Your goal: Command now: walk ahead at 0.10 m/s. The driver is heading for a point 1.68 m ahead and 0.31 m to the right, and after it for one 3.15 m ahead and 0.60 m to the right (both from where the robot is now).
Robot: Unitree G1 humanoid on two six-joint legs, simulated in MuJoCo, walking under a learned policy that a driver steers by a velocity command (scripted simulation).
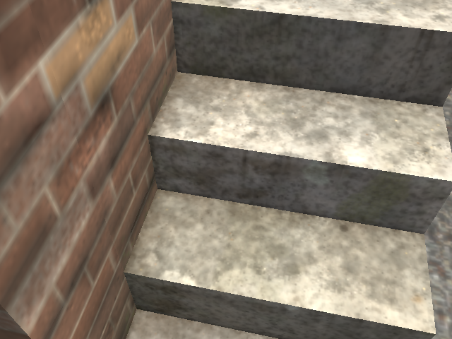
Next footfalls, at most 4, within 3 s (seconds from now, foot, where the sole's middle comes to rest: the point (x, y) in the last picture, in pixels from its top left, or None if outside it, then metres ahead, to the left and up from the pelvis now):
1.84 right None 0.05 -0.28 -0.79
2.20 left None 0.07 -0.06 -0.79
2.68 right None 0.26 -0.33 -0.59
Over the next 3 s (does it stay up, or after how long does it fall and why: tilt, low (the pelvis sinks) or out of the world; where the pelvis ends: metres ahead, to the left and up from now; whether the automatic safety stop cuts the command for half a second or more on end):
stays up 0.15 -0.24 0.17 its command is cut before an obstacle after 1.5 s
